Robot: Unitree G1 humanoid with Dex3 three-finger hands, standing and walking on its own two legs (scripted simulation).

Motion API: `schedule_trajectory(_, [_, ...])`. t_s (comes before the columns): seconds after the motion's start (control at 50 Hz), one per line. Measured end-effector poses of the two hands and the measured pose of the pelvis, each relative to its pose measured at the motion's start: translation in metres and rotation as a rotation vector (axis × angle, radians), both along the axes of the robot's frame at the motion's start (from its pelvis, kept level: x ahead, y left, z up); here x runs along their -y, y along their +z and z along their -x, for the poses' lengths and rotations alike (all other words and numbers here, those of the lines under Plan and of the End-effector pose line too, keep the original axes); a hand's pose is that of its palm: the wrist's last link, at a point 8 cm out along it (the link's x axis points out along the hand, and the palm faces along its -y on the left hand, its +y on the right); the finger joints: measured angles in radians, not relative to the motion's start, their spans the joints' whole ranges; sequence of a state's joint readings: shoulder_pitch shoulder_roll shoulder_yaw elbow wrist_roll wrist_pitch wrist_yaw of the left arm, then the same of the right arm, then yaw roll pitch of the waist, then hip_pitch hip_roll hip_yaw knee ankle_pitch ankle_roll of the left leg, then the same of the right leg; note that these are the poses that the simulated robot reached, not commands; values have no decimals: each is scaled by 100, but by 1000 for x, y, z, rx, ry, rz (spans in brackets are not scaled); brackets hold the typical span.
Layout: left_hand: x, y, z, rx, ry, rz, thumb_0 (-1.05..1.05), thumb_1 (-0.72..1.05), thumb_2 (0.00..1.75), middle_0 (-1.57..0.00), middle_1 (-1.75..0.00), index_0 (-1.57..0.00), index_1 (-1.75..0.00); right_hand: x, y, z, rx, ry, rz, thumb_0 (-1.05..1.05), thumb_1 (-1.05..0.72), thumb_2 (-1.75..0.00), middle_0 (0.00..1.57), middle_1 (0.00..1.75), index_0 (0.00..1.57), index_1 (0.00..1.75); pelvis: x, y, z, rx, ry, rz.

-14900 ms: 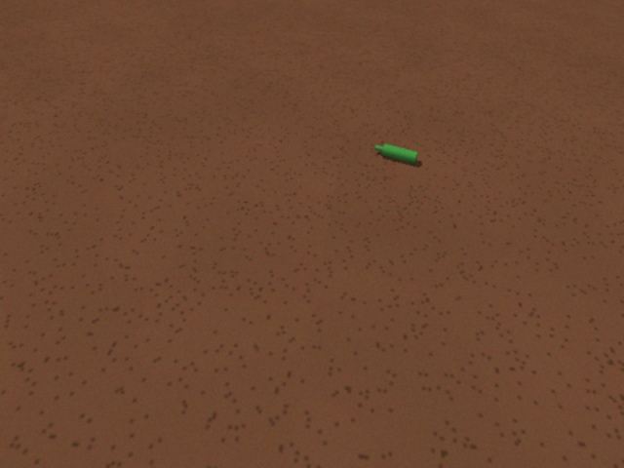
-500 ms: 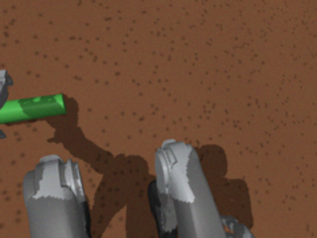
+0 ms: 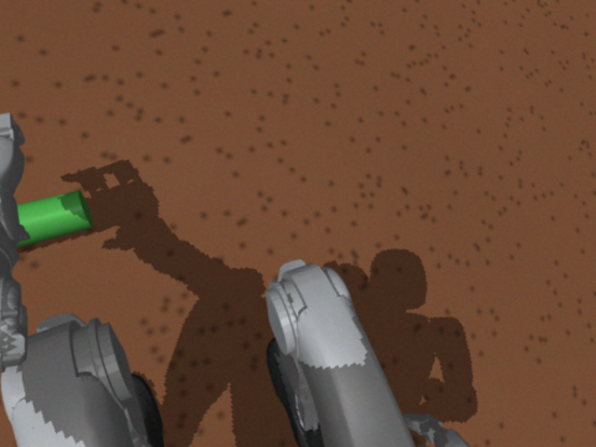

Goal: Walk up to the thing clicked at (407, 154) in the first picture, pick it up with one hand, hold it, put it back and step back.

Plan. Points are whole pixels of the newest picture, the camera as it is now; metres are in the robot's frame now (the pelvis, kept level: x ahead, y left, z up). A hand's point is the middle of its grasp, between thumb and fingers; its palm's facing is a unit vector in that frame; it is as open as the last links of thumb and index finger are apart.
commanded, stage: approach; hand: left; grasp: from above
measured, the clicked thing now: (5, 229) +0.47 +0.32 -0.29
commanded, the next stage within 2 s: close in in 0.06 s
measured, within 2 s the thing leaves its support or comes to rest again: neither
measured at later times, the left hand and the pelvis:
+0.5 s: hand out of the picture +0.45 +0.29 -0.19, palm faces -0.45 -0.09 -0.89, open 13.5 cm; pelvis +0.00 +0.01 +0.00, yaw +0 degrees
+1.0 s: hand (14, 223) +0.47 +0.29 -0.24, palm faces -0.46 -0.12 -0.88, open 13.8 cm; pelvis +0.01 +0.01 -0.02, yaw -3 degrees
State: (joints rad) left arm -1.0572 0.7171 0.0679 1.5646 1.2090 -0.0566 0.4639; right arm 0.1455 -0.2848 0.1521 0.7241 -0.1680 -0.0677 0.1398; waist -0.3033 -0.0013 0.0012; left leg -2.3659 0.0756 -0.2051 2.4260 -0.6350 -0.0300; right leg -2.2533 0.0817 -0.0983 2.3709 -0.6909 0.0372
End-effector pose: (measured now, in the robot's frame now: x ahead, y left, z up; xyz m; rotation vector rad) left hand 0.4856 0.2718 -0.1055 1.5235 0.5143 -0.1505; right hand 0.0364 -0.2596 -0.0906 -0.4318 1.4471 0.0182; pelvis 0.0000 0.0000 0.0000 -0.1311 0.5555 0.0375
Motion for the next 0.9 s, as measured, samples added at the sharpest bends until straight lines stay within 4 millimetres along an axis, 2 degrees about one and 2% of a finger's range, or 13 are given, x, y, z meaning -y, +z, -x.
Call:
schedule_trajectory(0.12, [-30,-6,15,-75,74,18,0,-50,100,-8,-107,-10,-106,-4,-6,3,-26,5,-22,0,-91,-90,20,30,20,30,0,-2,1,18,3,-7])
schedule_trajectory(0.2, [-44,-9,22,-96,34,30,0,-51,99,-8,-108,-11,-106,-4,-6,-2,-31,22,-6,0,-91,-90,20,30,20,30,-2,-4,0,21,10,1])
schedule_trajectory(0.34, [-35,-14,27,-71,-81,69,-1,-50,100,-8,-108,-11,-107,-4,3,-22,-13,55,35,0,-91,-90,20,30,20,30,-5,-2,-2,22,18,21])
schedule_trajectory(0.5, [-21,-29,30,-37,-98,78,0,-47,103,-9,-108,-12,-107,-1,15,-37,53,101,73,0,-90,-90,20,30,20,30,-6,-2,0,29,15,32])
schedule_trajectory(0.6, [-19,-46,30,-54,-72,58,0,-47,102,-9,-105,-11,-104,0,13,-30,51,122,69,0,-90,-90,20,30,20,30,-5,-8,3,39,6,31])
schedule_trajectory(0.72, [-18,-64,25,-50,-38,53,0,-46,102,-9,-105,-11,-104,-3,6,-7,-4,134,34,0,-90,-90,20,30,20,30,-4,-16,3,53,-5,28])
schedule_trajectory(0.82, [-18,-72,18,-51,-22,53,0,-46,99,-9,-104,-11,-103,-10,3,7,-53,133,-1,0,-90,-90,20,30,20,30,-4,-19,-1,54,-14,33])
schedule_trajectory(0.9, [-21,-75,12,-42,-10,50,0,-46,98,-9,-103,-10,-102,-15,3,10,-72,139,-27,0,-90,-90,20,30,20,30,-5,-19,-5,52,-22,39])
